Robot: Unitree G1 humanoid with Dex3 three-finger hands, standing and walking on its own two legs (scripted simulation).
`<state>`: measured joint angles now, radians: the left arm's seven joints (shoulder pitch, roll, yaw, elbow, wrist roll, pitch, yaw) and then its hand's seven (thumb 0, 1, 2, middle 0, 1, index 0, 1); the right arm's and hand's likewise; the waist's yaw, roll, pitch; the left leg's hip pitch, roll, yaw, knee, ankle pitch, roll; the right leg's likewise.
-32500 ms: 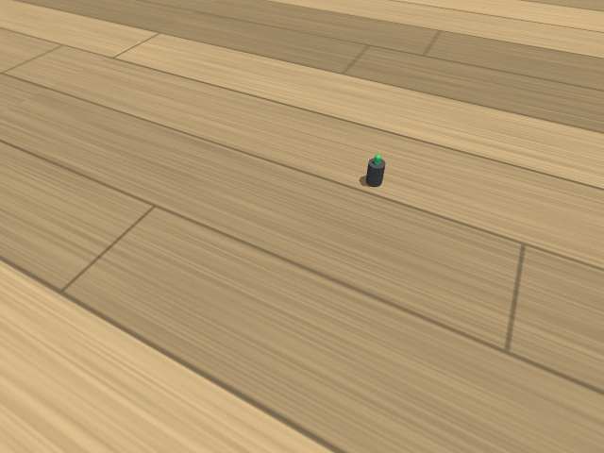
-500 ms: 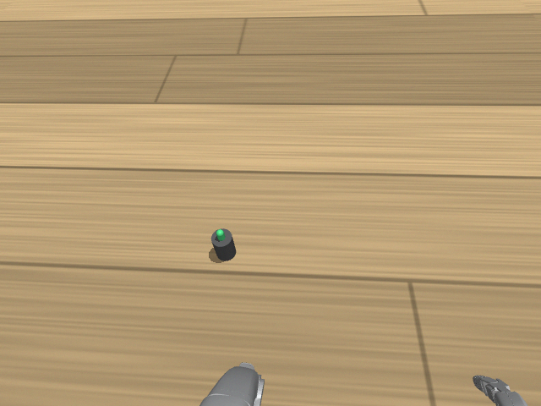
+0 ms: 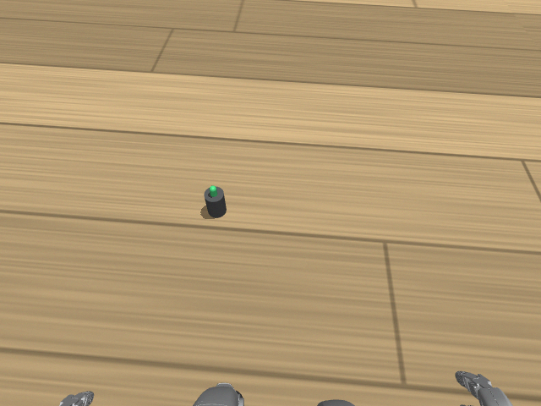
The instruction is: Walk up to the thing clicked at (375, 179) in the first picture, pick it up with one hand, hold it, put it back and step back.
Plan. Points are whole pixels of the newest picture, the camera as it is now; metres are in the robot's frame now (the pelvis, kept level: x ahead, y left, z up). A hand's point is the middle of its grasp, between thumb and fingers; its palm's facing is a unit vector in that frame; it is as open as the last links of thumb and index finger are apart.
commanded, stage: step back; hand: left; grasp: from the side
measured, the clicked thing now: (215, 199) +0.92 +0.26 -0.67
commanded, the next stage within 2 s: stand in 1.20 s
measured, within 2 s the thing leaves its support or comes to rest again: neither
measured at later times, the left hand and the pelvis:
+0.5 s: hand out of the picture -0.04 +0.28 -0.14, palm faces +0.06 -0.91 -0.40, open 7.4 cm; pelvis -0.07 -0.01 +0.01, yaw +4 degrees
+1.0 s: hand out of the picture +0.04 +0.26 -0.14, palm faces +0.09 -0.94 -0.34, open 7.4 cm; pelvis -0.02 +0.00 +0.01, yaw +5 degrees
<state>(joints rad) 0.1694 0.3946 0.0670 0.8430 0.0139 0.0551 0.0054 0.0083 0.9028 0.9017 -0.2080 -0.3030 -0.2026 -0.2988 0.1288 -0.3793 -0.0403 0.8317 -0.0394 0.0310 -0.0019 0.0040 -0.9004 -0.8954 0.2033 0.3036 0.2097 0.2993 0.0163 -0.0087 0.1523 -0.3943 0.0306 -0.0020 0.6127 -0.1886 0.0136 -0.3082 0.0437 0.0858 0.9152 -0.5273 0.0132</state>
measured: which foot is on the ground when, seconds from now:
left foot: down 0.00-0.08, up 0.10-0.34, down 0.36-1.00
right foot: up 0.00-0.04, down 0.06-0.40, up 0.42-0.62, down 0.64-1.00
